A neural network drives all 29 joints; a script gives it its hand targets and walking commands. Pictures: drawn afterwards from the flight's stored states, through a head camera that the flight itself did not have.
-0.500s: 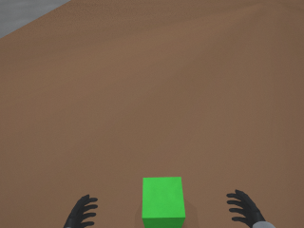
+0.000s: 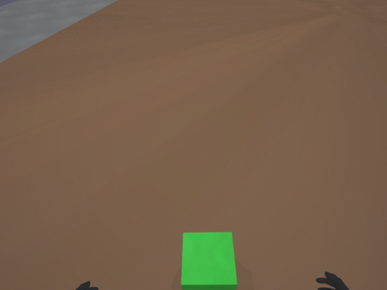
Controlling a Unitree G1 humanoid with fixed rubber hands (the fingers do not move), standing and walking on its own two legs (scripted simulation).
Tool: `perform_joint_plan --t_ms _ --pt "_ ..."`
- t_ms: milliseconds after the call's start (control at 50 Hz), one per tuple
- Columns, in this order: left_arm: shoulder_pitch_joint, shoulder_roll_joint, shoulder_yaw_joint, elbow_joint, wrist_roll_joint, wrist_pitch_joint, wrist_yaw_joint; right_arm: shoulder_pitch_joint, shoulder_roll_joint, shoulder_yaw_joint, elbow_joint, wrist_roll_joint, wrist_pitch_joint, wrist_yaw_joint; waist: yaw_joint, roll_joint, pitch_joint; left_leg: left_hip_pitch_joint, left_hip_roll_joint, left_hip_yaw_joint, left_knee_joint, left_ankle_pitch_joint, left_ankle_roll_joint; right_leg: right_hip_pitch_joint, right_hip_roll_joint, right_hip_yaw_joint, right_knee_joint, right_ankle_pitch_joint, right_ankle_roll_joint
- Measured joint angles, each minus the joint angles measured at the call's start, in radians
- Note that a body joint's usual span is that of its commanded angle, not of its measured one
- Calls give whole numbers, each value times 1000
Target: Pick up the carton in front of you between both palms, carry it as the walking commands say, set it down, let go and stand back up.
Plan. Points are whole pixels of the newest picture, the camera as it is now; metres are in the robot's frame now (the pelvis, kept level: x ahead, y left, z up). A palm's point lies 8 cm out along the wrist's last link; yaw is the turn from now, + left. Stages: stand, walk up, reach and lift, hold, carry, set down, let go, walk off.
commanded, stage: stand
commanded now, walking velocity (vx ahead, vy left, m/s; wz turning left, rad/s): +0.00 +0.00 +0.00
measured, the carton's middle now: (208, 266) +0.38 -0.01 -0.65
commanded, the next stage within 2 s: none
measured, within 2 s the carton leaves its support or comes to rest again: neither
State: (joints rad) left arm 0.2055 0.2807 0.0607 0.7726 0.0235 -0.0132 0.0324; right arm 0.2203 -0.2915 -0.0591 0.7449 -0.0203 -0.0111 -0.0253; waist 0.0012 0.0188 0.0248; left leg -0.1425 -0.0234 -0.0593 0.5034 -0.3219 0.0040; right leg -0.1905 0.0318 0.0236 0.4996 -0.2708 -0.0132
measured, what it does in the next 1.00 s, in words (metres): stands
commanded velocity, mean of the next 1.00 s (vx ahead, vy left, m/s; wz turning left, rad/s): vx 0.00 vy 0.00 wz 0.00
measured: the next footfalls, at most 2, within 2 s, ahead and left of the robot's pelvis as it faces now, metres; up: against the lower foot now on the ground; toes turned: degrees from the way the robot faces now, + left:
none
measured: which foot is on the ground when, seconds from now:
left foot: down 0.00-1.00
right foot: down 0.00-1.00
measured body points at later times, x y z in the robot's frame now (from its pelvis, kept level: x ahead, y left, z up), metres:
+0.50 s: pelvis -0.02 +0.00 +0.00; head -0.02 -0.01 +0.45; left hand +0.09 +0.28 -0.11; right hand +0.08 -0.29 -0.11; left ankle -0.03 +0.12 -0.74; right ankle +0.00 -0.11 -0.74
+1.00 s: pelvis -0.03 +0.00 +0.01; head -0.03 -0.01 +0.46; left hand +0.07 +0.29 -0.11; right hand +0.06 -0.30 -0.12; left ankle -0.03 +0.12 -0.74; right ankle +0.00 -0.11 -0.74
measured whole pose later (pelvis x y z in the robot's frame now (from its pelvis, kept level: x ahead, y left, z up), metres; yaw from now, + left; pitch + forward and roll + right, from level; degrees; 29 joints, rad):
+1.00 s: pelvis -0.03 +0.00 +0.01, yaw -1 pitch -3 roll +0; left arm 0.18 0.32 0.04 0.96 0.00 -0.02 0.03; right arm 0.20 -0.34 -0.02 0.94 0.00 -0.02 -0.03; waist 0.00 0.01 0.04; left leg -0.10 -0.02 -0.05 0.39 -0.23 0.00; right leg -0.16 0.03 0.04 0.40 -0.18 -0.02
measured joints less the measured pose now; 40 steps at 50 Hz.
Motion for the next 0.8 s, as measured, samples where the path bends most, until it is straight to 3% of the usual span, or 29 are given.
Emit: perform_joint_plan --t_ms 800 --pt "-21 35 -21 168 -18 -4 -4 -10 -36 33 172 15 -10 -7 0 -10 16 35 7 10 -96 83 -8 29 -1 9 -88 82 -3"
